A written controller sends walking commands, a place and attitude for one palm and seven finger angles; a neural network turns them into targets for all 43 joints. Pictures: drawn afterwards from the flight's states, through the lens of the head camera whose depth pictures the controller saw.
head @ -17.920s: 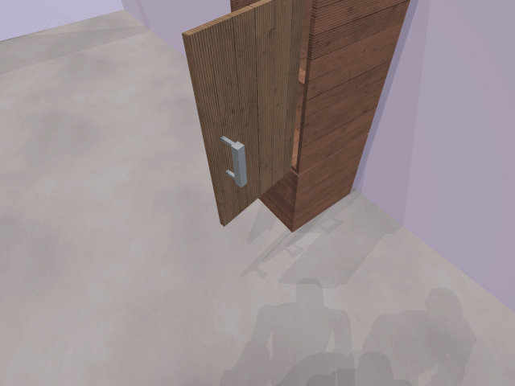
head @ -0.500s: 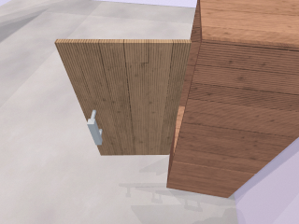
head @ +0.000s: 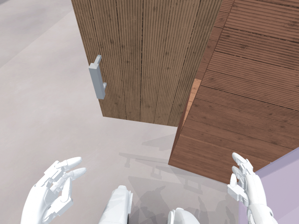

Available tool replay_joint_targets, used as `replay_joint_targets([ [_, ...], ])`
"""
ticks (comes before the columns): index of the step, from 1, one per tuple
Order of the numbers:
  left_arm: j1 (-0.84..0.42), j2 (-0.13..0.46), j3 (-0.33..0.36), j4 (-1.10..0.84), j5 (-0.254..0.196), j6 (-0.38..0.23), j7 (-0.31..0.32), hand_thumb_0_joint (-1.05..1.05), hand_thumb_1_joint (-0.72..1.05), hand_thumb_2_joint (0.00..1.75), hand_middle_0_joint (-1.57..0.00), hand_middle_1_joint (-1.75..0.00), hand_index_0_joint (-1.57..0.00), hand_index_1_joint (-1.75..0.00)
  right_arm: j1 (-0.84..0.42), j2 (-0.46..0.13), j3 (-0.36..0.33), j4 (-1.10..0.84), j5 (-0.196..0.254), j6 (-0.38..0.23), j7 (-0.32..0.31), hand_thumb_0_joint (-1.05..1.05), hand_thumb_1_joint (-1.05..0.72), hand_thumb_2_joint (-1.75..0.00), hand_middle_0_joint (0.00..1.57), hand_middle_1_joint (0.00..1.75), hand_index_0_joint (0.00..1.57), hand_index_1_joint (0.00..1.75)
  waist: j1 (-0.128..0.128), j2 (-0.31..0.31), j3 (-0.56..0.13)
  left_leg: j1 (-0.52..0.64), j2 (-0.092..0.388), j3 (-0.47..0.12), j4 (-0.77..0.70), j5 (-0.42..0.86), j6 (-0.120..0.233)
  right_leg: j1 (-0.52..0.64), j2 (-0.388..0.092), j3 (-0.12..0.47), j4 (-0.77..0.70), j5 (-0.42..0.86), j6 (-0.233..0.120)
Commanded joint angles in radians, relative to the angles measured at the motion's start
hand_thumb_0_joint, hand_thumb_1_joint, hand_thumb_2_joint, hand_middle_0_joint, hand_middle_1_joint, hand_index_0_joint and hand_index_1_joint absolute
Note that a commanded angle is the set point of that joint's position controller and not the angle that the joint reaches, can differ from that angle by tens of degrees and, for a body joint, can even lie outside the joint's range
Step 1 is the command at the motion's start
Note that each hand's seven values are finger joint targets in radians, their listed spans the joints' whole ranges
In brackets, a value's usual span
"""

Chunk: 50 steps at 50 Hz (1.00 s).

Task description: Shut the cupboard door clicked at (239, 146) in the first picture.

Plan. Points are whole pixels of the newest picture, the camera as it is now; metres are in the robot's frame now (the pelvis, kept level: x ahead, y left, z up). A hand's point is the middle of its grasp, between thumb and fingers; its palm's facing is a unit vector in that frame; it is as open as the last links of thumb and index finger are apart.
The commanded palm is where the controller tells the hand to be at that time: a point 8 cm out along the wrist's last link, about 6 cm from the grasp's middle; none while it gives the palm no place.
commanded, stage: raise the hand and make a fist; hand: left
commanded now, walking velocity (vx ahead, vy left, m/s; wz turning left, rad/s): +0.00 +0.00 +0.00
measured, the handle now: (99, 77) +0.51 +0.23 +0.05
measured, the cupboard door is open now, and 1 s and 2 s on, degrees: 100 100 100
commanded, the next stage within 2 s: bring the fist close to the handle in 1.44 s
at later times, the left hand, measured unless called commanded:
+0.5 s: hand (66, 172) +0.21 +0.22 +0.06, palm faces +0.03 -1.00 -0.03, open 3.6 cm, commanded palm +0.18 +0.26 +0.05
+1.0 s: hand (69, 171) +0.21 +0.22 +0.05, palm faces -0.03 -1.00 -0.02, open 3.1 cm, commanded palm +0.20 +0.27 +0.06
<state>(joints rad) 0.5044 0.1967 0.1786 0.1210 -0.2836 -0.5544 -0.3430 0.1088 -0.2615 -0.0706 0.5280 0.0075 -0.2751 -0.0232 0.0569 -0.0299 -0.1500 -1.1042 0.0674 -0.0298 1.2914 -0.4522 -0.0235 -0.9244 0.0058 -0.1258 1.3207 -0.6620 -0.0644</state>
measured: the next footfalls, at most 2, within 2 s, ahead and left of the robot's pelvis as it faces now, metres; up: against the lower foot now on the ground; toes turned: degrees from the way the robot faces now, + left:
none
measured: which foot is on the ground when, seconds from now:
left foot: down 0.00-1.00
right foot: down 0.00-1.00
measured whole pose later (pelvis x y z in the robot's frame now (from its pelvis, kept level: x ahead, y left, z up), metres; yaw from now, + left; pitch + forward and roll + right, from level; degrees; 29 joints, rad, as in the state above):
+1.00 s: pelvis -0.01 +0.04 +0.01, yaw -1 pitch +16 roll -5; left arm 0.40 0.24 0.11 -0.04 -0.25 -0.40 -0.22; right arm 0.23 -0.21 0.03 0.49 0.01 -0.18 -0.05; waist 0.01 0.03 -0.16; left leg -1.13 0.06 -0.02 1.28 -0.44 0.03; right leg -0.93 0.01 -0.11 1.26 -0.61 -0.01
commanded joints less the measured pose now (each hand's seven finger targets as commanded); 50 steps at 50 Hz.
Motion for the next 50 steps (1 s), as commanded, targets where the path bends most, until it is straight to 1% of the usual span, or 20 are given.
replay_joint_targets([
  [1,-0.286,0.138,-0.015,-0.539,-0.040,-0.156,0.027,0.00,0.90,0.90,-0.64,-0.78,-0.64,-0.78,0.038,-0.086,-0.011,-0.100,0.007,-0.054,-0.041,0.00,-0.90,-0.90,0.20,0.30,0.20,0.30,-0.100,0.141,-0.220,0.234,-0.028,-0.002,-0.056,0.049,0.068,-0.060,0.015,0.234,-0.321,0.094,0.043],
  [3,-0.262,0.138,-0.031,-0.450,-0.039,-0.098,0.004,0.00,0.90,0.90,-0.68,-0.82,-0.68,-0.82,0.052,-0.093,-0.004,-0.088,0.015,-0.050,-0.056,0.00,-0.90,-0.90,0.20,0.30,0.20,0.30,-0.117,0.102,-0.160,0.174,-0.026,-0.009,-0.046,0.012,0.067,-0.070,0.017,0.233,-0.345,0.042,0.052],
  [5,-0.197,0.129,-0.031,-0.315,-0.042,0.012,-0.031,0.00,0.90,0.90,-0.71,-0.86,-0.71,-0.86,0.051,-0.093,0.003,-0.093,0.030,-0.036,-0.068,0.00,-0.90,-0.90,0.20,0.30,0.20,0.30,-0.107,0.043,-0.133,0.134,-0.028,-0.013,-0.053,0.002,0.066,-0.058,0.010,0.246,-0.374,0.009,0.069],
  [7,-0.105,0.144,0.005,-0.219,-0.051,0.153,-0.054,0.00,0.90,0.90,-0.75,-0.90,-0.75,-0.90,0.041,-0.094,0.003,-0.122,0.044,-0.014,-0.074,0.00,-0.90,-0.90,0.20,0.30,0.20,0.30,-0.069,-0.039,-0.156,0.104,-0.037,-0.010,-0.077,-0.008,0.064,0.008,-0.008,0.263,-0.408,-0.024,0.080],
  [9,-0.023,0.172,0.069,-0.183,-0.058,0.269,-0.043,0.00,0.90,0.90,-0.79,-0.94,-0.79,-0.94,0.013,-0.082,0.001,-0.151,0.052,0.011,-0.074,0.00,-0.90,-0.90,0.20,0.30,0.20,0.30,-0.012,-0.048,-0.197,0.123,-0.047,-0.011,-0.110,0.029,0.062,0.097,-0.019,0.266,-0.413,0.027,0.089],
  [11,-0.026,0.186,0.123,-0.279,-0.068,0.298,0.008,0.00,0.90,0.90,-0.82,-0.98,-0.82,-0.98,0.010,-0.064,0.001,-0.171,0.047,0.025,-0.068,0.00,-0.90,-0.90,0.20,0.30,0.20,0.30,0.009,-0.038,-0.251,0.164,-0.046,-0.010,-0.135,0.072,0.057,0.141,-0.031,0.248,-0.386,0.125,0.097],
  [14,-0.059,0.195,0.185,-0.343,-0.062,0.203,0.118,0.00,0.90,0.90,-0.88,-1.04,-0.88,-1.04,0.017,-0.040,0.001,-0.153,0.029,0.027,-0.062,0.00,-0.90,-0.90,0.20,0.30,0.20,0.30,0.022,-0.035,-0.245,0.173,-0.035,-0.017,-0.142,0.121,0.048,0.127,-0.014,0.204,-0.324,0.246,0.089],
  [17,-0.091,0.141,0.102,-0.396,-0.036,0.046,0.157,0.00,0.90,0.90,-0.93,-1.10,-0.93,-1.10,0.054,-0.042,0.001,-0.123,0.013,0.007,-0.045,0.00,-0.90,-0.90,0.20,0.30,0.20,0.30,-0.010,0.026,-0.233,0.216,-0.030,-0.022,-0.154,0.152,0.045,0.038,0.010,0.135,-0.251,0.297,0.060],
  [20,-0.109,0.090,-0.016,-0.363,0.000,-0.044,0.135,0.00,0.90,0.90,-0.99,-1.16,-0.99,-1.16,0.069,-0.070,0.001,-0.108,0.005,-0.006,-0.037,0.00,-0.90,-0.90,0.20,0.30,0.20,0.30,-0.060,0.072,-0.184,0.231,-0.028,-0.036,-0.157,0.083,0.052,-0.082,0.026,0.098,-0.232,0.173,0.040],
  [23,-0.080,0.077,-0.068,-0.324,0.001,-0.031,0.088,0.00,0.90,0.90,-1.04,-1.22,-1.04,-1.22,0.076,-0.099,-0.003,-0.120,0.014,-0.017,-0.040,0.00,-0.90,-0.90,0.20,0.30,0.20,0.30,-0.072,0.088,-0.187,0.239,-0.028,-0.055,-0.192,-0.032,0.051,-0.115,0.025,0.094,-0.247,0.086,0.037],
  [26,-0.067,0.120,-0.036,-0.354,-0.002,0.034,0.078,0.00,0.90,0.90,-1.10,-1.28,-1.10,-1.28,0.075,-0.112,-0.006,-0.145,0.025,-0.010,-0.043,0.00,-0.90,-0.90,0.20,0.30,0.20,0.30,-0.053,0.097,-0.238,0.278,-0.028,-0.077,-0.245,-0.089,0.050,-0.089,0.025,0.078,-0.250,0.087,0.036],
  [29,-0.079,0.190,0.051,-0.449,0.003,0.068,0.129,0.00,0.90,0.90,-1.15,-1.34,-1.15,-1.34,0.064,-0.108,-0.005,-0.157,0.023,0.007,-0.045,0.00,-0.90,-0.90,0.20,0.30,0.20,0.30,-0.016,0.156,-0.292,0.355,-0.022,-0.106,-0.291,-0.080,0.038,-0.071,0.036,0.049,-0.221,0.131,0.027],
  [30,-0.074,0.168,0.045,-0.492,-0.004,0.067,0.149,0.00,0.90,0.90,-1.17,-1.36,-1.17,-1.36,0.064,-0.101,-0.002,-0.166,0.020,0.012,-0.042,0.00,-0.90,-0.90,0.20,0.30,0.20,0.30,-0.013,0.177,-0.308,0.389,-0.022,-0.110,-0.301,-0.059,0.035,-0.067,0.033,0.041,-0.216,0.149,0.026],
  [35,-0.073,0.098,-0.010,-0.443,0.021,0.065,0.208,0.00,0.90,0.90,-1.26,-1.46,-1.26,-1.46,0.074,-0.089,0.012,-0.167,0.007,0.041,-0.028,0.00,-0.90,-0.90,0.20,0.30,0.20,0.30,-0.047,0.168,-0.223,0.382,-0.016,-0.121,-0.303,-0.062,0.029,-0.093,0.040,0.024,-0.220,0.159,0.028],
  [37,-0.083,0.071,-0.059,-0.364,0.040,0.083,0.188,0.00,0.90,0.90,-1.30,-1.50,-1.30,-1.50,0.078,-0.096,0.018,-0.167,0.007,0.051,-0.025,0.00,-0.90,-0.90,0.20,0.30,0.20,0.30,-0.075,0.115,-0.154,0.322,-0.018,-0.116,-0.299,-0.120,0.034,-0.105,0.041,0.024,-0.238,0.131,0.032],
  [40,-0.124,0.075,-0.084,-0.280,0.048,0.113,0.132,0.00,0.90,0.90,-1.30,-1.50,-1.30,-1.50,0.089,-0.111,0.023,-0.174,0.015,0.053,-0.029,0.00,-0.90,-0.90,0.20,0.30,0.20,0.30,-0.091,0.062,-0.113,0.265,-0.024,-0.108,-0.289,-0.158,0.042,-0.098,0.041,0.037,-0.266,0.099,0.034],
  [44,-0.194,0.176,0.004,-0.353,0.028,0.104,0.105,0.00,0.90,0.90,-1.30,-1.50,-1.30,-1.50,0.091,-0.114,0.028,-0.184,0.013,0.047,-0.038,0.00,-0.90,-0.90,0.20,0.30,0.20,0.30,-0.057,0.118,-0.200,0.293,-0.031,-0.099,-0.271,-0.114,0.042,-0.062,0.043,0.054,-0.257,0.115,0.025],
  [47,-0.187,0.183,0.044,-0.455,-0.001,0.060,0.125,0.00,0.90,0.90,-1.30,-1.50,-1.30,-1.50,0.082,-0.098,0.030,-0.187,0.007,0.038,-0.034,0.00,-0.90,-0.90,0.20,0.30,0.20,0.30,-0.030,0.186,-0.276,0.371,-0.028,-0.095,-0.269,-0.033,0.035,-0.048,0.041,0.051,-0.242,0.162,0.019],
  [49,-0.163,0.201,0.071,-0.468,-0.004,0.044,0.149,0.00,0.90,0.90,-1.30,-1.50,-1.30,-1.50,0.079,-0.094,0.028,-0.175,0.005,0.036,-0.031,0.00,-0.90,-0.90,0.20,0.30,0.20,0.30,-0.021,0.201,-0.292,0.375,-0.028,-0.096,-0.260,0.000,0.034,-0.040,0.045,0.051,-0.234,0.182,0.016],
  [50,-0.140,0.168,0.047,-0.449,-0.002,0.043,0.154,0.00,0.90,0.90,-1.30,-1.50,-1.30,-1.50,0.081,-0.089,0.029,-0.172,0.005,0.038,-0.027,0.00,-0.90,-0.90,0.20,0.30,0.20,0.30,-0.029,0.187,-0.276,0.375,-0.026,-0.092,-0.263,0.010,0.034,-0.043,0.043,0.047,-0.237,0.187,0.018],
])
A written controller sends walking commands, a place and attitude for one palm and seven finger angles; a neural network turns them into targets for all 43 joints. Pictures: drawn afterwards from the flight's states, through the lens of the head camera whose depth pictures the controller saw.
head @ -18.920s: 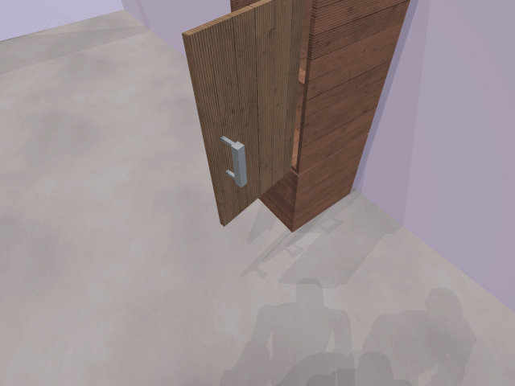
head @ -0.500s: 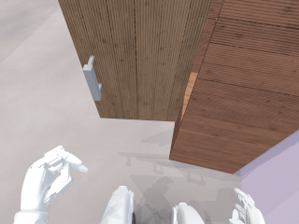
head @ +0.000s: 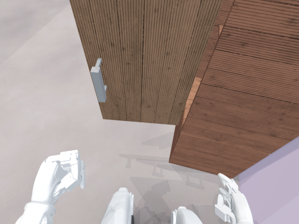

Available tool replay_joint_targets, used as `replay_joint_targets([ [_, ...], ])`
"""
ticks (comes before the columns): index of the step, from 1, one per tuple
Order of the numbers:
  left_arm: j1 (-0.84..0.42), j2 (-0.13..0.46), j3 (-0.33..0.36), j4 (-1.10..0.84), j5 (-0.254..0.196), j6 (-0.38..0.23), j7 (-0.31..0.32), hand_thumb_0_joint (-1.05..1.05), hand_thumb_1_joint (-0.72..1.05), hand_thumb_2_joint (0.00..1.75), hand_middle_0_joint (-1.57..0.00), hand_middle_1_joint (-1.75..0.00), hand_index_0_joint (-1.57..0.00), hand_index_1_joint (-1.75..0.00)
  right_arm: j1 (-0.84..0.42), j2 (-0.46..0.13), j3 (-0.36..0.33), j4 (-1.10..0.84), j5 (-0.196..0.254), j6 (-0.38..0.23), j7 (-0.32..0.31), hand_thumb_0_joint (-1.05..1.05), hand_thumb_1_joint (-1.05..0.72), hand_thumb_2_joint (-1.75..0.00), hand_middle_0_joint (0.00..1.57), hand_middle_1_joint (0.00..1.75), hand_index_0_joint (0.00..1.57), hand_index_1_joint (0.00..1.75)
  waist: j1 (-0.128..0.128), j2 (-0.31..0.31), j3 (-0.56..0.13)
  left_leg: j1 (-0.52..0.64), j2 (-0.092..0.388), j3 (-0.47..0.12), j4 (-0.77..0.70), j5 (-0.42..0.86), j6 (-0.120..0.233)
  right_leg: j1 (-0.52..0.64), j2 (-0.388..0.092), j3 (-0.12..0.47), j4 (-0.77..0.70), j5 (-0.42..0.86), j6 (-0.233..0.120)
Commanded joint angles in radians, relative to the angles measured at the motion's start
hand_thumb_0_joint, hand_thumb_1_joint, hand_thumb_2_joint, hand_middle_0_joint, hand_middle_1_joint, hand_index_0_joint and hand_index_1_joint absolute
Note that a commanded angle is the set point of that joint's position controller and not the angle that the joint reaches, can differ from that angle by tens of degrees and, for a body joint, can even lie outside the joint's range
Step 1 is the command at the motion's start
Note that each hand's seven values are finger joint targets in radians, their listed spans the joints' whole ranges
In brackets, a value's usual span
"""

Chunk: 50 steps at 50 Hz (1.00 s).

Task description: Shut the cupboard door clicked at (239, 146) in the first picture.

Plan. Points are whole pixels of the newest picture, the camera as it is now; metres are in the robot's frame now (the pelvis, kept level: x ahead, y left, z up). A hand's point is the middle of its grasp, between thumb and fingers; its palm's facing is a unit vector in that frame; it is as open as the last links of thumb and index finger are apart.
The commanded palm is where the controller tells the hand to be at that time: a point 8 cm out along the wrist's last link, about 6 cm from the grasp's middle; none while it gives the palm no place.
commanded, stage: raise the hand and make a fist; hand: left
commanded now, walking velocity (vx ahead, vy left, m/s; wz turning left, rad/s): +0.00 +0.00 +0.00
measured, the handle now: (100, 80) +0.51 +0.21 +0.05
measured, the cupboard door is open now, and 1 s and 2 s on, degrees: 100 100 100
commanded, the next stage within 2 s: bring the fist close to the handle in 0.44 s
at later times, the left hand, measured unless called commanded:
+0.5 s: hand (90, 168) +0.23 +0.16 +0.05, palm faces +0.01 -1.00 -0.05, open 3.1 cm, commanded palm +0.21 +0.22 +0.05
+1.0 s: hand (98, 140) +0.30 +0.16 +0.05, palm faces +0.02 -1.00 -0.02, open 3.1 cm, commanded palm +0.29 +0.21 +0.05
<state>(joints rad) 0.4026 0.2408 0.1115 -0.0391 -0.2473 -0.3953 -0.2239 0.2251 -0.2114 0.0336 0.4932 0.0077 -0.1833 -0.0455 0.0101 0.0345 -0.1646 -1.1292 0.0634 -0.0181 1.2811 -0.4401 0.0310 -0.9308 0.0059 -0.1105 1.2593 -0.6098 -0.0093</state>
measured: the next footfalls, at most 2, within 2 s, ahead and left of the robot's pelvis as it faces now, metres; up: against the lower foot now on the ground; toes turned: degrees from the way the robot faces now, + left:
none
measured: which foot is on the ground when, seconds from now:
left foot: down 0.00-1.00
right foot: down 0.00-1.00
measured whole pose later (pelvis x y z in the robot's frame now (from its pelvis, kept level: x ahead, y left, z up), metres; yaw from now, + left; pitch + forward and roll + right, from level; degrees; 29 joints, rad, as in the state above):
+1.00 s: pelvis +0.01 -0.01 +0.01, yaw -1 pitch +18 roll -3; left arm 0.12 0.22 0.14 0.18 -0.24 -0.37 -0.16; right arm 0.25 -0.23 0.02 0.54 0.01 -0.13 -0.05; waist -0.02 0.04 -0.18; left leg -1.11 0.07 0.01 1.25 -0.45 0.01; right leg -0.94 0.01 -0.08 1.25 -0.62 -0.02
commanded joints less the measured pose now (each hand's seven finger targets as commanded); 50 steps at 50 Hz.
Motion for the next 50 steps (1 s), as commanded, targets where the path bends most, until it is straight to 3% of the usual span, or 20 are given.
replay_joint_targets([
  [1,-0.030,0.111,0.098,-0.271,-0.033,-0.113,0.038,0.00,0.90,0.90,-1.30,-1.50,-1.30,-1.50,-0.037,-0.139,-0.077,-0.134,0.006,-0.052,-0.003,0.00,-0.90,-0.90,0.20,0.30,0.20,0.30,0.011,0.129,-0.241,0.390,-0.022,-0.098,-0.249,-0.004,-0.019,-0.044,0.042,0.034,-0.179,0.135,-0.034],
  [5,0.006,0.049,0.028,-0.120,-0.023,-0.049,0.005,0.00,0.90,0.90,-1.30,-1.50,-1.30,-1.50,-0.032,-0.150,-0.082,-0.131,0.019,-0.039,-0.002,0.00,-0.90,-0.90,0.20,0.30,0.20,0.30,-0.019,0.022,-0.149,0.290,-0.026,-0.080,-0.244,-0.067,-0.010,-0.042,0.042,0.046,-0.221,0.078,-0.022],
  [8,-0.025,0.081,0.044,-0.114,-0.037,-0.028,-0.024,0.00,0.90,0.90,-1.30,-1.50,-1.30,-1.50,-0.026,-0.157,-0.086,-0.138,0.027,-0.040,-0.012,0.00,-0.90,-0.90,0.20,0.30,0.20,0.30,-0.019,-0.035,-0.156,0.245,-0.034,-0.051,-0.206,-0.039,-0.003,-0.004,0.032,0.089,-0.258,0.035,-0.017],
  [11,-0.067,0.125,0.096,-0.185,-0.054,-0.072,-0.016,0.00,0.90,0.90,-1.30,-1.50,-1.30,-1.50,-0.025,-0.148,-0.088,-0.137,0.021,-0.050,-0.020,0.00,-0.90,-0.90,0.20,0.30,0.20,0.30,-0.002,-0.021,-0.223,0.251,-0.033,-0.033,-0.163,0.036,-0.001,0.025,0.026,0.116,-0.244,0.076,-0.018],
  [14,-0.084,0.167,0.142,-0.250,-0.053,-0.137,0.024,0.00,0.90,0.90,-1.30,-1.50,-1.30,-1.50,-0.028,-0.139,-0.086,-0.123,0.012,-0.055,-0.020,0.00,-0.90,-0.90,0.20,0.30,0.20,0.30,0.018,0.045,-0.248,0.271,-0.031,-0.035,-0.155,0.070,-0.004,0.024,0.031,0.109,-0.209,0.119,-0.027],
  [16,-0.060,0.126,0.114,-0.232,-0.045,-0.156,0.038,0.00,0.90,0.90,-1.30,-1.50,-1.30,-1.50,-0.029,-0.132,-0.086,-0.117,0.011,-0.055,-0.014,0.00,-0.90,-0.90,0.20,0.30,0.20,0.30,0.010,0.041,-0.237,0.281,-0.030,-0.032,-0.158,0.079,-0.004,0.010,0.030,0.102,-0.203,0.136,-0.026],
  [17,-0.050,0.109,0.099,-0.217,-0.043,-0.156,0.040,0.00,0.90,0.90,-1.30,-1.50,-1.30,-1.50,-0.030,-0.133,-0.087,-0.115,0.011,-0.053,-0.011,0.00,-0.90,-0.90,0.20,0.30,0.20,0.30,0.008,0.054,-0.229,0.281,-0.031,-0.030,-0.157,0.074,-0.004,0.000,0.030,0.103,-0.205,0.136,-0.024],
  [23,-0.012,0.075,0.043,-0.118,-0.037,-0.059,-0.014,0.00,0.90,0.90,-1.30,-1.50,-1.30,-1.50,-0.021,-0.144,-0.091,-0.127,0.029,-0.026,-0.012,0.00,-0.90,-0.90,0.20,0.30,0.20,0.30,-0.014,-0.028,-0.184,0.238,-0.033,-0.016,-0.156,0.050,0.002,0.027,0.020,0.138,-0.260,0.117,-0.004],
  [26,-0.049,0.106,0.085,-0.153,-0.054,-0.057,-0.022,0.00,0.90,0.90,-1.30,-1.50,-1.30,-1.50,-0.022,-0.142,-0.090,-0.133,0.025,-0.023,-0.021,0.00,-0.90,-0.90,0.20,0.30,0.20,0.30,-0.009,-0.060,-0.221,0.228,-0.034,-0.014,-0.132,0.082,0.003,0.066,0.011,0.156,-0.253,0.175,0.005],
  [29,-0.166,0.163,0.141,-0.174,-0.052,-0.105,0.003,0.00,0.90,0.90,-1.30,-1.50,-1.30,-1.50,-0.018,-0.141,-0.084,-0.114,0.015,-0.024,-0.029,0.00,-0.90,-0.90,0.20,0.30,0.20,0.30,-0.018,-0.045,-0.206,0.207,-0.031,-0.017,-0.104,0.088,0.003,0.038,0.016,0.156,-0.230,0.186,0.002],
  [32,-0.272,0.122,0.102,-0.152,-0.044,-0.156,0.013,0.00,0.90,0.90,-1.30,-1.50,-1.30,-1.50,-0.018,-0.141,-0.078,-0.093,0.010,-0.035,-0.026,0.00,-0.90,-0.90,0.20,0.30,0.20,0.30,-0.030,0.023,-0.205,0.232,-0.029,-0.023,-0.098,0.084,0.001,-0.025,0.024,0.130,-0.198,0.161,-0.016],
  [33,-0.269,0.117,0.100,-0.134,-0.044,-0.158,0.014,0.00,0.90,0.90,-1.30,-1.50,-1.30,-1.50,-0.013,-0.145,-0.080,-0.091,0.009,-0.036,-0.024,0.00,-0.90,-0.90,0.20,0.30,0.20,0.30,-0.028,0.019,-0.224,0.243,-0.027,-0.025,-0.102,0.079,0.001,-0.031,0.027,0.122,-0.195,0.152,-0.016],
  [34,-0.291,0.112,0.080,-0.135,-0.039,-0.153,0.011,0.00,0.90,0.90,-1.30,-1.50,-1.30,-1.50,-0.013,-0.150,-0.079,-0.089,0.010,-0.037,-0.023,0.00,-0.90,-0.90,0.20,0.30,0.20,0.30,-0.030,0.058,-0.234,0.266,-0.027,-0.030,-0.112,0.082,0.003,-0.040,0.031,0.113,-0.192,0.154,-0.020],
  [37,-0.254,0.076,0.025,-0.102,-0.033,-0.095,-0.010,0.00,0.90,0.90,-1.30,-1.50,-1.30,-1.50,0.000,-0.162,-0.083,-0.098,0.017,-0.037,-0.016,0.00,-0.90,-0.90,0.20,0.30,0.20,0.30,-0.023,0.051,-0.289,0.332,-0.025,-0.036,-0.154,0.101,0.001,-0.021,0.031,0.090,-0.198,0.194,-0.017],
  [40,-0.259,0.108,0.051,-0.072,-0.027,-0.021,-0.011,0.00,0.90,0.90,-1.30,-1.50,-1.30,-1.50,0.007,-0.169,-0.084,-0.104,0.023,-0.020,-0.012,0.00,-0.90,-0.90,0.20,0.30,0.20,0.30,-0.012,0.023,-0.320,0.343,-0.027,-0.031,-0.172,0.138,0.003,0.026,0.028,0.090,-0.208,0.247,-0.012],
  [42,-0.311,0.122,0.073,-0.051,-0.022,0.005,0.009,0.00,0.90,0.90,-1.30,-1.50,-1.30,-1.50,0.002,-0.167,-0.082,-0.104,0.022,-0.004,-0.011,0.00,-0.90,-0.90,0.20,0.30,0.20,0.30,-0.018,0.000,-0.290,0.331,-0.029,-0.024,-0.179,0.133,0.004,0.031,0.027,0.090,-0.219,0.250,-0.008],
  [44,-0.342,0.152,0.129,-0.020,-0.022,0.001,0.043,0.00,0.90,0.90,-1.30,-1.50,-1.30,-1.50,0.003,-0.164,-0.079,-0.097,0.017,0.006,-0.012,0.00,-0.90,-0.90,0.20,0.30,0.20,0.30,-0.007,-0.025,-0.277,0.314,-0.028,-0.025,-0.179,0.135,0.003,0.042,0.032,0.088,-0.217,0.247,-0.010],
  [50,-0.523,0.107,0.088,0.045,0.003,-0.095,0.092,0.00,0.90,0.90,-1.30,-1.50,-1.30,-1.50,0.002,-0.161,-0.078,-0.060,0.007,0.009,-0.003,0.00,-0.90,-0.90,0.20,0.30,0.20,0.30,-0.038,0.022,-0.265,0.347,-0.025,-0.033,-0.185,0.103,-0.004,-0.020,0.029,0.076,-0.211,0.205,-0.016],
])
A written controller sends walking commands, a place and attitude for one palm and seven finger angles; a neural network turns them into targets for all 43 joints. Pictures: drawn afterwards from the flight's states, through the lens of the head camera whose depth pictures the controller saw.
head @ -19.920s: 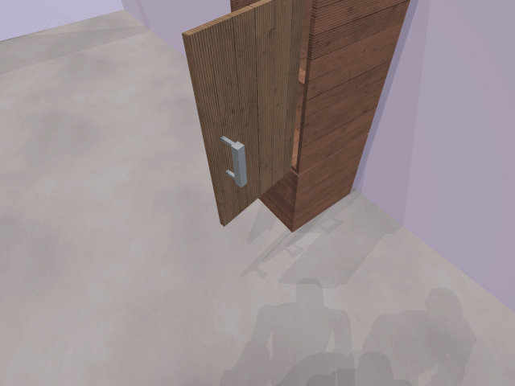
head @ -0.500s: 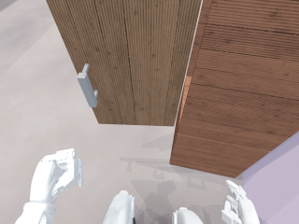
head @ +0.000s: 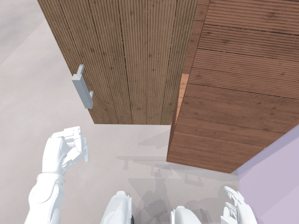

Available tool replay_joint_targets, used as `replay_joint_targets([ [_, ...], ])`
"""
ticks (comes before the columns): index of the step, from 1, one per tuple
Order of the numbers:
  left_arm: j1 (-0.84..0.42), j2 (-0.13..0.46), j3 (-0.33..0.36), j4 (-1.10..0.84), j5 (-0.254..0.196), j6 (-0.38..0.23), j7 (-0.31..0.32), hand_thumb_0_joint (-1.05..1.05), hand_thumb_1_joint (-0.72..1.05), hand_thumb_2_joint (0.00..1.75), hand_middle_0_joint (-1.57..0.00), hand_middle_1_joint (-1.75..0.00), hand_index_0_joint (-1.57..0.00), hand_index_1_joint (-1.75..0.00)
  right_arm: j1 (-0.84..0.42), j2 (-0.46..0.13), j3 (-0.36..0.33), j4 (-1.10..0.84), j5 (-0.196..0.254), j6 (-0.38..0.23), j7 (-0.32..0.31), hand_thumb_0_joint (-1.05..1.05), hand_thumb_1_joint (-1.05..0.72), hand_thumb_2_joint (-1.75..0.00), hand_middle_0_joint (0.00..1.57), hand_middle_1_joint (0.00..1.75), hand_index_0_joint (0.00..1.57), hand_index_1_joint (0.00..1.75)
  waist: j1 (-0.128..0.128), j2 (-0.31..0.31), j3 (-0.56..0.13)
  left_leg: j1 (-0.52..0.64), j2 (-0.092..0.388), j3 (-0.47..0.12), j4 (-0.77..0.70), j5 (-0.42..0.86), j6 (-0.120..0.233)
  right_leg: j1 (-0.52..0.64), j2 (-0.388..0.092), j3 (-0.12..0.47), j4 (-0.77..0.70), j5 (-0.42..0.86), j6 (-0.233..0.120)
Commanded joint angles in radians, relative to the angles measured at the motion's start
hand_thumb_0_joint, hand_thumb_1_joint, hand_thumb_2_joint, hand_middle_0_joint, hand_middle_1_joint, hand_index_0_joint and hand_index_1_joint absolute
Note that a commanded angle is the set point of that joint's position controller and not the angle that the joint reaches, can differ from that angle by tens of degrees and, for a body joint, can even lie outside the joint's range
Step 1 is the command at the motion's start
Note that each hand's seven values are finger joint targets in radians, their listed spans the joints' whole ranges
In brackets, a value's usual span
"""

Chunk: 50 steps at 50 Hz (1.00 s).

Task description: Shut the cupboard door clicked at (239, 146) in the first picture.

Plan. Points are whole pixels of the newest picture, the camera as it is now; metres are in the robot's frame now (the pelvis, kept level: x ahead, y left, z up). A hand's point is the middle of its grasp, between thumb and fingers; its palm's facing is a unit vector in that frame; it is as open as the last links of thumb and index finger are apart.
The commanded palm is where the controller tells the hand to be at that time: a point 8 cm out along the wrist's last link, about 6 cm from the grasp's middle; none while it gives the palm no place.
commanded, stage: bring the fist close to the handle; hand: left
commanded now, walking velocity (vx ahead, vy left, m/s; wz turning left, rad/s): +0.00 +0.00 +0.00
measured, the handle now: (85, 87) +0.49 +0.23 +0.04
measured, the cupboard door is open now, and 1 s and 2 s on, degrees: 100 100 85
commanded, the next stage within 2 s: push the door shut along its arc in 0.94 s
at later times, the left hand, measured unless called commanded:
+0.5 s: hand (94, 115) +0.39 +0.18 +0.05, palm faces +0.05 -1.00 -0.05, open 3.1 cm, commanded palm +0.37 +0.23 +0.05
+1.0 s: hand (91, 115) +0.39 +0.18 +0.04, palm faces +0.05 -1.00 -0.03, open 3.1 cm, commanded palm +0.37 +0.23 +0.05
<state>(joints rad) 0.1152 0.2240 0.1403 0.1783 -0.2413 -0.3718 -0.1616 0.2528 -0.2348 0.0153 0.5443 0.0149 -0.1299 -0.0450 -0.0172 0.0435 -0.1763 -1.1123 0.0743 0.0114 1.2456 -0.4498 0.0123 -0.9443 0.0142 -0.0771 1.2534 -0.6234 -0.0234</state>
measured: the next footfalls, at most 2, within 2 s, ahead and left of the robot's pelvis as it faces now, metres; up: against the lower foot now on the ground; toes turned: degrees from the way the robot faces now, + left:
none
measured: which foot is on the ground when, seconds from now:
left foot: down 0.00-1.00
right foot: down 0.00-1.00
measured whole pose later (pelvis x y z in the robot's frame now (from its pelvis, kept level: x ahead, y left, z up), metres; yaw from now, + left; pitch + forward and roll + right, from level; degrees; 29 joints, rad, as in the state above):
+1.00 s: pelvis +0.00 -0.01 +0.00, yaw +0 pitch +20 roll -2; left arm -0.38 0.28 0.26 0.74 -0.20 -0.52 -0.19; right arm 0.27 -0.25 -0.01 0.65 0.01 -0.05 -0.02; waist -0.05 0.03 -0.16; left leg -1.13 0.08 0.02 1.21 -0.43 0.01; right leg -0.98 0.02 -0.06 1.24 -0.61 -0.03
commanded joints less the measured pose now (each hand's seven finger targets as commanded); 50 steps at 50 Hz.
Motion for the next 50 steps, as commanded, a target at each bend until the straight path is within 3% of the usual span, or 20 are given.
replay_joint_targets([
  [1,-0.272,0.117,0.038,-0.146,0.007,-0.125,0.025,0.00,0.90,0.90,-1.30,-1.50,-1.30,-1.50,-0.023,-0.143,-0.059,-0.102,-0.002,-0.045,-0.002,0.00,-0.90,-0.90,0.20,0.30,0.20,0.30,-0.021,0.024,-0.247,0.332,-0.035,-0.066,-0.152,0.096,0.014,-0.025,0.019,0.042,-0.206,0.203,-0.003],
  [3,-0.327,0.115,0.017,-0.078,0.020,-0.124,0.008,0.00,0.90,0.90,-1.30,-1.50,-1.30,-1.50,-0.013,-0.151,-0.062,-0.086,0.001,-0.043,-0.003,0.00,-0.90,-0.90,0.20,0.30,0.20,0.30,-0.036,0.009,-0.239,0.331,-0.032,-0.069,-0.154,0.071,0.015,-0.046,0.020,0.045,-0.215,0.182,-0.001],
  [6,-0.405,0.126,0.013,-0.016,0.023,-0.103,-0.015,0.00,0.90,0.90,-1.30,-1.50,-1.30,-1.50,-0.004,-0.161,-0.064,-0.077,0.007,-0.039,-0.006,0.00,-0.90,-0.90,0.20,0.30,0.20,0.30,-0.036,0.012,-0.259,0.347,-0.032,-0.070,-0.168,0.051,0.013,-0.043,0.018,0.050,-0.230,0.164,-0.001],
  [7,-0.446,0.131,0.016,-0.024,0.022,-0.098,-0.016,0.00,0.90,0.90,-1.30,-1.50,-1.30,-1.50,-0.002,-0.164,-0.064,-0.075,0.007,-0.038,-0.007,0.00,-0.90,-0.90,0.20,0.30,0.20,0.30,-0.029,0.048,-0.289,0.373,-0.032,-0.072,-0.174,0.060,0.010,-0.042,0.017,0.046,-0.224,0.175,-0.004],
  [11,-0.541,0.163,0.071,0.017,0.019,-0.085,0.021,0.00,0.90,0.90,-1.30,-1.50,-1.30,-1.50,0.006,-0.164,-0.065,-0.059,0.007,-0.029,-0.007,0.00,-0.90,-0.90,0.20,0.30,0.20,0.30,-0.020,0.041,-0.336,0.427,-0.029,-0.084,-0.192,0.098,0.006,-0.033,0.018,0.034,-0.220,0.211,-0.005],
  [17,-0.622,0.202,0.130,0.175,0.048,-0.122,0.069,0.00,0.90,0.90,-1.30,-1.50,-1.30,-1.50,0.030,-0.156,-0.064,-0.032,-0.004,-0.006,0.004,0.00,-0.90,-0.90,0.20,0.30,0.20,0.30,-0.019,-0.004,-0.331,0.371,-0.032,-0.057,-0.168,0.145,0.008,0.009,0.018,0.052,-0.217,0.265,0.003],
  [21,-0.668,0.183,0.102,0.282,0.060,-0.123,0.039,0.00,0.90,0.90,-1.30,-1.50,-1.30,-1.50,0.052,-0.161,-0.068,-0.025,-0.003,0.012,0.014,0.00,-0.90,-0.90,0.20,0.30,0.20,0.30,-0.037,-0.013,-0.318,0.358,-0.035,-0.047,-0.164,0.150,0.011,0.008,0.017,0.058,-0.227,0.288,0.006],
  [25,-0.810,0.198,0.106,0.334,0.047,-0.134,0.005,0.00,0.90,0.90,-1.30,-1.50,-1.30,-1.50,0.068,-0.168,-0.069,-0.007,0.000,0.022,0.009,0.00,-0.90,-0.90,0.20,0.30,0.20,0.30,-0.061,-0.016,-0.314,0.342,-0.035,-0.044,-0.148,0.146,0.016,0.000,0.016,0.069,-0.232,0.297,0.008],
  [28,-0.881,0.231,0.137,0.365,0.043,-0.157,-0.001,0.00,0.90,0.90,-1.30,-1.50,-1.30,-1.50,0.079,-0.169,-0.073,0.006,-0.001,0.027,0.006,0.00,-0.90,-0.90,0.20,0.30,0.20,0.30,-0.056,-0.007,-0.349,0.349,-0.035,-0.047,-0.134,0.168,0.016,0.004,0.017,0.073,-0.218,0.317,0.006],
  [31,-0.823,0.244,0.161,0.316,0.040,-0.187,-0.003,0.00,0.90,0.90,-1.30,-1.50,-1.30,-1.50,0.084,-0.169,-0.081,0.001,-0.005,0.027,0.013,0.00,-0.90,-0.90,0.20,0.30,0.20,0.30,-0.023,0.034,-0.458,0.424,-0.035,-0.046,-0.136,0.253,0.012,0.036,0.016,0.069,-0.196,0.392,0.002],
  [33,-0.774,0.229,0.153,0.310,0.038,-0.187,-0.003,0.00,0.90,0.90,-1.30,-1.50,-1.30,-1.50,0.087,-0.164,-0.081,-0.002,-0.004,0.034,0.022,0.00,-0.90,-0.90,0.20,0.30,0.20,0.30,-0.017,0.047,-0.466,0.444,-0.037,-0.040,-0.139,0.294,0.011,0.050,0.017,0.066,-0.195,0.437,0.004],
  [38,-0.728,0.269,0.196,0.383,0.038,-0.157,-0.007,0.00,0.90,0.90,-1.30,-1.50,-1.30,-1.50,0.085,-0.162,-0.079,-0.007,0.002,0.063,0.022,0.00,-0.90,-0.90,0.20,0.30,0.20,0.30,-0.026,-0.054,-0.351,0.304,-0.043,-0.018,-0.149,0.205,0.021,0.096,0.015,0.093,-0.230,0.398,0.019],
  [40,-0.743,0.257,0.187,0.345,0.031,-0.166,-0.012,0.00,0.90,0.90,-1.30,-1.50,-1.30,-1.50,0.078,-0.159,-0.078,-0.015,0.004,0.064,0.019,0.00,-0.90,-0.90,0.20,0.30,0.20,0.30,-0.024,-0.032,-0.370,0.320,-0.044,-0.016,-0.149,0.215,0.022,0.105,0.013,0.096,-0.228,0.413,0.018],
  [42,-0.774,0.258,0.186,0.330,0.023,-0.184,-0.018,0.00,0.90,0.90,-1.30,-1.50,-1.30,-1.50,0.074,-0.160,-0.078,-0.010,0.004,0.062,0.016,0.00,-0.90,-0.90,0.20,0.30,0.20,0.30,-0.032,-0.031,-0.360,0.326,-0.041,-0.019,-0.148,0.208,0.020,0.094,0.014,0.094,-0.229,0.402,0.017],
  [44,-0.823,0.228,0.150,0.323,0.026,-0.203,-0.024,0.00,0.90,0.90,-1.30,-1.50,-1.30,-1.50,0.078,-0.160,-0.079,-0.001,0.002,0.057,0.014,0.00,-0.90,-0.90,0.20,0.30,0.20,0.30,-0.055,-0.008,-0.351,0.350,-0.040,-0.028,-0.141,0.202,0.023,0.049,0.018,0.087,-0.224,0.384,0.014],
  [46,-0.827,0.223,0.143,0.324,0.028,-0.220,-0.031,0.00,0.90,0.90,-1.30,-1.50,-1.30,-1.50,0.074,-0.161,-0.081,0.009,0.000,0.050,0.013,0.00,-0.90,-0.90,0.20,0.30,0.20,0.30,-0.053,0.009,-0.364,0.372,-0.038,-0.033,-0.137,0.195,0.019,0.032,0.018,0.087,-0.223,0.368,0.012],
  [48,-0.830,0.222,0.133,0.356,0.032,-0.219,-0.040,0.00,0.90,0.90,-1.30,-1.50,-1.30,-1.50,0.074,-0.166,-0.080,0.012,0.000,0.050,0.010,0.00,-0.90,-0.90,0.20,0.30,0.20,0.30,-0.058,-0.006,-0.348,0.366,-0.037,-0.037,-0.138,0.175,0.019,0.013,0.018,0.083,-0.226,0.339,0.011],
  [50,-0.863,0.207,0.113,0.357,0.035,-0.214,-0.046,0.00,0.90,0.90,-1.30,-1.50,-1.30,-1.50,0.073,-0.166,-0.081,0.017,0.002,0.046,0.011,0.00,-0.90,-0.90,0.20,0.30,0.20,0.30,-0.063,0.026,-0.362,0.397,-0.035,-0.046,-0.141,0.166,0.017,-0.019,0.018,0.074,-0.223,0.315,0.009],
])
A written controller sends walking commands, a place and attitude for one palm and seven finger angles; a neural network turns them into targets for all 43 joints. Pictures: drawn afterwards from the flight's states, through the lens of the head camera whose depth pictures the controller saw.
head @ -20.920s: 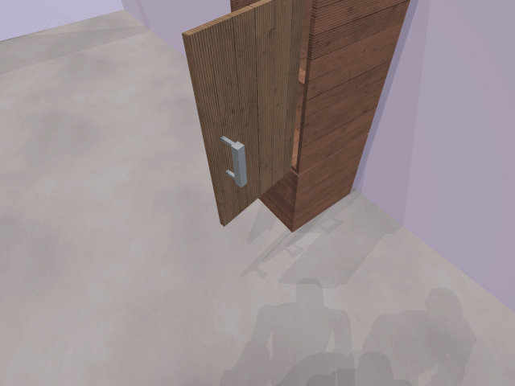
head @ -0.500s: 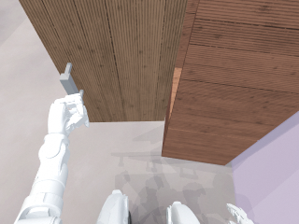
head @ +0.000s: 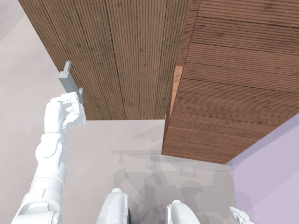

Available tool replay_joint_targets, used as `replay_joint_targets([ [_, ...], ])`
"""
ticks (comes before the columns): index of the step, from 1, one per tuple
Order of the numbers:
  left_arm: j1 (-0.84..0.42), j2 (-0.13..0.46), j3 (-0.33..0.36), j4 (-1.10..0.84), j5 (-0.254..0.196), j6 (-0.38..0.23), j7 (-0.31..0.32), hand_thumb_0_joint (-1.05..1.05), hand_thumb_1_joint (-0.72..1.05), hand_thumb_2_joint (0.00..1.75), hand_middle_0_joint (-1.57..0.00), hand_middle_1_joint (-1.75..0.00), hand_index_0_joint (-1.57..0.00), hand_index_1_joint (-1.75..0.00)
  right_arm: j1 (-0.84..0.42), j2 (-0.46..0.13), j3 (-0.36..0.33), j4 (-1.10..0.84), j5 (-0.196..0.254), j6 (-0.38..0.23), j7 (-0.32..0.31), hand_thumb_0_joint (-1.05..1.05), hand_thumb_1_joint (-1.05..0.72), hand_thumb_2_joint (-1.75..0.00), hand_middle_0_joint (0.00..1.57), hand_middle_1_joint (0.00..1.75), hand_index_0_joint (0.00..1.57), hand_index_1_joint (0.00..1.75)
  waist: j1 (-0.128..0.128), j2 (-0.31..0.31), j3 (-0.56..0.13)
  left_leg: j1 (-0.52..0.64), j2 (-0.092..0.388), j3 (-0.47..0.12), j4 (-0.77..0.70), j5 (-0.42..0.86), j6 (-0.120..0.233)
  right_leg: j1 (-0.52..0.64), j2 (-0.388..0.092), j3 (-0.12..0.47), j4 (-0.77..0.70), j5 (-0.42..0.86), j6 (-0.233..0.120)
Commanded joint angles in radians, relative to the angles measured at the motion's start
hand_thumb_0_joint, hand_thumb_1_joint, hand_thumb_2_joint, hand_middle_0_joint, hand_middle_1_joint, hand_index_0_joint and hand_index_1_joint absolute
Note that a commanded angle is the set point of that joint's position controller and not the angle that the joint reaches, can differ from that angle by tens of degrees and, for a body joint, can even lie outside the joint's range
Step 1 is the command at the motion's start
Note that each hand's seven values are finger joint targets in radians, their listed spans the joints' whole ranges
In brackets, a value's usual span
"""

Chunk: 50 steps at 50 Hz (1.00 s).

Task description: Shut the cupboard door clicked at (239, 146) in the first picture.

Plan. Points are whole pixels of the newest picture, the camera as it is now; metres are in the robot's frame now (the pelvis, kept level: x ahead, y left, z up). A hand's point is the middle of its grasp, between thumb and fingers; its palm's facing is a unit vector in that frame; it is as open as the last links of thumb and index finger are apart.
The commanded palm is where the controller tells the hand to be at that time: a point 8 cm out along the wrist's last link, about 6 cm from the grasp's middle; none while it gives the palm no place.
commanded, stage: push the door shut along its arc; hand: left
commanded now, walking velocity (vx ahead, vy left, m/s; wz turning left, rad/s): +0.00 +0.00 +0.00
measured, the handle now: (73, 84) +0.49 +0.24 +0.04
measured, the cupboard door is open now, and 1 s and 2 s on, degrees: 100 85 75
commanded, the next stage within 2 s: none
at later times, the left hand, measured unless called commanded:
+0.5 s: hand (86, 102) +0.43 +0.19 +0.04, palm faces -0.06 -1.00 -0.04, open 3.1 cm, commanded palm +0.43 +0.23 +0.04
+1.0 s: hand (88, 83) +0.49 +0.19 +0.04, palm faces -0.17 -0.98 -0.03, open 3.1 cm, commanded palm +0.50 +0.20 +0.04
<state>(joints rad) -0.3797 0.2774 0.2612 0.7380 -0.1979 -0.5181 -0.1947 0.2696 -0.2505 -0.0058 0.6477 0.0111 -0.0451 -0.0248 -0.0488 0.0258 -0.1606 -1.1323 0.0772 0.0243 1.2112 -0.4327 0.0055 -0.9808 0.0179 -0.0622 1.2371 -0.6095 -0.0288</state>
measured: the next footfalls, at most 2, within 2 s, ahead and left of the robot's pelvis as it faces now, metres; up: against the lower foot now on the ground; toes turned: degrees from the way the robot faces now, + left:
none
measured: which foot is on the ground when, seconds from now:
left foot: down 0.00-1.00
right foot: down 0.00-1.00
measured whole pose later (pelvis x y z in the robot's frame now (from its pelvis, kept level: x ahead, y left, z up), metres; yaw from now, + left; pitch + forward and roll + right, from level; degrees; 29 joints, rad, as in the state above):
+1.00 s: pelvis -0.03 +0.02 -0.04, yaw -1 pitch +26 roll -6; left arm -0.99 0.54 0.26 1.19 -0.13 -0.39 -0.37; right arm 0.33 -0.28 0.03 0.70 0.01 -0.08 -0.02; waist -0.16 0.04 -0.15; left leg -1.40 0.08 -0.02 1.36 -0.42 0.04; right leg -1.21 0.03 -0.10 1.35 -0.59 -0.01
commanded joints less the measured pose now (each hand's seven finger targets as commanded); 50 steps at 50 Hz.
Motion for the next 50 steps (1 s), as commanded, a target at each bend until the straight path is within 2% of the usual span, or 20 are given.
replay_joint_targets([
  [1,-0.337,0.161,0.003,-0.184,-0.009,-0.056,-0.012,0.00,0.90,0.90,-1.30,-1.50,-1.30,-1.50,0.056,-0.152,-0.060,-0.088,0.006,-0.037,-0.010,0.00,-0.90,-0.90,0.20,0.30,0.20,0.30,-0.020,0.046,-0.376,0.418,-0.037,-0.060,-0.113,0.144,0.022,0.019,0.015,0.057,-0.210,0.290,0.012],
  [8,-0.522,0.235,0.035,-0.105,0.012,-0.032,-0.005,0.00,0.90,0.90,-1.30,-1.50,-1.30,-1.50,0.058,-0.156,-0.048,-0.078,0.007,-0.030,-0.018,0.00,-0.90,-0.90,0.20,0.30,0.20,0.30,-0.047,0.022,-0.350,0.374,-0.035,-0.069,-0.099,0.093,0.026,-0.011,0.018,0.061,-0.211,0.232,0.013],
  [9,-0.571,0.271,0.059,-0.109,0.014,-0.041,-0.005,0.00,0.90,0.90,-1.30,-1.50,-1.30,-1.50,0.065,-0.160,-0.047,-0.074,0.004,-0.032,-0.021,0.00,-0.90,-0.90,0.20,0.30,0.20,0.30,-0.044,0.032,-0.369,0.373,-0.036,-0.074,-0.090,0.102,0.028,-0.008,0.019,0.061,-0.197,0.237,0.009],
  [12,-0.566,0.290,0.081,-0.072,0.014,-0.056,-0.022,0.00,0.90,0.90,-1.30,-1.50,-1.30,-1.50,0.069,-0.160,-0.047,-0.074,0.002,-0.034,-0.018,0.00,-0.90,-0.90,0.20,0.30,0.20,0.30,-0.027,0.046,-0.433,0.398,-0.035,-0.072,-0.082,0.152,0.023,0.015,0.020,0.063,-0.183,0.281,0.006],
  [14,-0.551,0.266,0.056,-0.073,0.013,-0.054,-0.046,0.00,0.90,0.90,-1.30,-1.50,-1.30,-1.50,0.082,-0.160,-0.050,-0.077,0.001,-0.034,-0.009,0.00,-0.90,-0.90,0.20,0.30,0.20,0.30,-0.021,0.099,-0.491,0.449,-0.037,-0.077,-0.078,0.206,0.021,0.007,0.022,0.053,-0.162,0.321,0.000],
  [19,-0.619,0.295,0.059,-0.024,0.005,-0.033,-0.094,0.00,0.90,0.90,-1.30,-1.50,-1.30,-1.50,0.098,-0.168,-0.050,-0.069,0.010,-0.019,-0.008,0.00,-0.90,-0.90,0.20,0.30,0.20,0.30,-0.055,0.033,-0.418,0.392,-0.032,-0.078,-0.072,0.176,0.029,-0.005,0.025,0.059,-0.179,0.307,0.006],
  [21,-0.683,0.267,0.032,0.017,0.005,-0.027,-0.106,0.00,0.90,0.90,-1.30,-1.50,-1.30,-1.50,0.101,-0.166,-0.049,-0.057,0.013,-0.019,-0.010,0.00,-0.90,-0.90,0.20,0.30,0.20,0.30,-0.081,0.024,-0.378,0.372,-0.031,-0.080,-0.069,0.129,0.031,-0.044,0.024,0.060,-0.194,0.256,0.009],
  [22,-0.721,0.301,0.049,0.030,0.006,-0.028,-0.111,0.00,0.90,0.90,-1.30,-1.50,-1.30,-1.50,0.106,-0.173,-0.048,-0.051,0.013,-0.019,-0.013,0.00,-0.90,-0.90,0.20,0.30,0.20,0.30,-0.085,0.009,-0.365,0.347,-0.029,-0.084,-0.064,0.109,0.033,-0.047,0.024,0.063,-0.193,0.234,0.008],
  [24,-0.798,0.305,0.036,0.039,0.011,-0.031,-0.121,0.00,0.90,0.90,-1.30,-1.50,-1.30,-1.50,0.113,-0.175,-0.047,-0.043,0.013,-0.024,-0.016,0.00,-0.90,-0.90,0.20,0.30,0.20,0.30,-0.107,0.030,-0.372,0.340,-0.030,-0.087,-0.050,0.085,0.039,-0.079,0.024,0.066,-0.187,0.204,0.006],
  [25,-0.798,0.332,0.058,0.064,0.013,-0.030,-0.126,0.00,0.90,0.90,-1.30,-1.50,-1.30,-1.50,0.117,-0.180,-0.047,-0.037,0.013,-0.025,-0.017,0.00,-0.90,-0.90,0.20,0.30,0.20,0.30,-0.094,0.042,-0.395,0.340,-0.030,-0.088,-0.046,0.088,0.036,-0.075,0.023,0.070,-0.186,0.199,0.004],
  [26,-0.801,0.316,0.040,0.086,0.013,-0.024,-0.136,0.00,0.90,0.90,-1.30,-1.50,-1.30,-1.50,0.120,-0.179,-0.046,-0.036,0.015,-0.026,-0.016,0.00,-0.90,-0.90,0.20,0.30,0.20,0.30,-0.104,0.049,-0.395,0.343,-0.030,-0.089,-0.043,0.091,0.037,-0.087,0.025,0.070,-0.185,0.198,0.003],
  [27,-0.817,0.352,0.065,0.089,0.015,-0.023,-0.142,0.00,0.90,0.90,-1.30,-1.50,-1.30,-1.50,0.126,-0.184,-0.047,-0.032,0.013,-0.026,-0.016,0.00,-0.90,-0.90,0.20,0.30,0.20,0.30,-0.096,0.057,-0.414,0.346,-0.028,-0.094,-0.040,0.094,0.035,-0.089,0.025,0.065,-0.177,0.195,0.000],
  [30,-0.902,0.315,0.013,0.115,0.020,-0.011,-0.164,0.00,0.90,0.90,-1.30,-1.50,-1.30,-1.50,0.137,-0.187,-0.045,-0.023,0.014,-0.033,-0.013,0.00,-0.90,-0.90,0.20,0.30,0.20,0.30,-0.119,0.116,-0.435,0.388,-0.026,-0.111,-0.040,0.074,0.034,-0.159,0.027,0.052,-0.165,0.167,-0.004],
  [32,-0.924,0.346,0.025,0.144,0.025,0.003,-0.169,0.00,0.90,0.90,-1.30,-1.50,-1.30,-1.50,0.146,-0.198,-0.044,-0.020,0.014,-0.034,-0.013,0.00,-0.90,-0.90,0.20,0.30,0.20,0.30,-0.127,0.109,-0.427,0.378,-0.023,-0.120,-0.038,0.041,0.034,-0.186,0.030,0.052,-0.164,0.139,-0.006],
  [34,-0.984,0.314,-0.010,0.150,0.026,0.013,-0.178,0.00,0.90,0.90,-1.30,-1.50,-1.30,-1.50,0.156,-0.196,-0.042,-0.017,0.014,-0.041,-0.011,0.00,-0.90,-0.90,0.20,0.30,0.20,0.30,-0.150,0.121,-0.434,0.385,-0.025,-0.126,-0.032,0.039,0.039,-0.211,0.032,0.046,-0.157,0.139,-0.007],
  [35,-0.989,0.348,0.012,0.165,0.033,0.017,-0.180,0.00,0.90,0.90,-1.30,-1.50,-1.30,-1.50,0.159,-0.204,-0.044,-0.012,0.013,-0.042,-0.012,0.00,-0.90,-0.90,0.20,0.30,0.20,0.30,-0.143,0.130,-0.444,0.395,-0.019,-0.132,-0.034,0.037,0.034,-0.222,0.032,0.043,-0.154,0.134,-0.008],
  [39,-1.055,0.336,-0.017,0.186,0.040,0.034,-0.191,0.00,0.90,0.90,-1.30,-1.50,-1.30,-1.50,0.176,-0.207,-0.038,-0.011,0.013,-0.050,-0.006,0.00,-0.90,-0.90,0.20,0.30,0.20,0.30,-0.164,0.144,-0.450,0.398,-0.020,-0.146,-0.026,0.028,0.037,-0.261,0.036,0.035,-0.140,0.128,-0.012],
  [43,-1.109,0.375,-0.007,0.213,0.059,0.055,-0.197,0.00,0.90,0.90,-1.30,-1.50,-1.30,-1.50,0.188,-0.220,-0.038,-0.003,0.012,-0.053,-0.006,0.00,-0.90,-0.90,0.20,0.30,0.20,0.30,-0.180,0.147,-0.460,0.385,-0.012,-0.154,-0.013,0.011,0.036,-0.295,0.037,0.035,-0.132,0.119,-0.012],
  [46,-1.177,0.354,-0.038,0.220,0.068,0.067,-0.202,0.00,0.90,0.90,-1.30,-1.50,-1.30,-1.50,0.196,-0.220,-0.033,0.002,0.009,-0.060,-0.002,0.00,-0.90,-0.90,0.20,0.30,0.20,0.30,-0.193,0.209,-0.453,0.422,-0.009,-0.175,-0.018,-0.001,0.031,-0.353,0.036,0.023,-0.117,0.117,-0.016],
  [50,-1.224,0.359,-0.039,0.192,0.077,0.079,-0.208,0.00,0.90,0.90,-1.30,-1.50,-1.30,-1.50,0.218,-0.228,-0.038,0.006,0.002,-0.064,0.003,0.00,-0.90,-0.90,0.20,0.30,0.20,0.30,-0.198,0.249,-0.527,0.512,0.000,-0.207,-0.018,0.063,0.023,-0.393,0.037,0.006,-0.096,0.154,-0.022],
])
